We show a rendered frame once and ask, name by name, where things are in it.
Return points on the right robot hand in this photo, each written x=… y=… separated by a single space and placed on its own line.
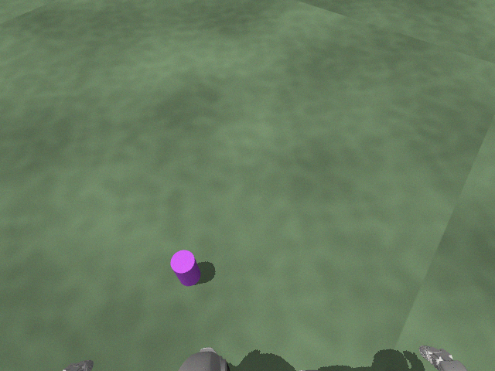
x=441 y=359

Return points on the can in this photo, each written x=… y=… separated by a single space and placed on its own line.
x=185 y=267

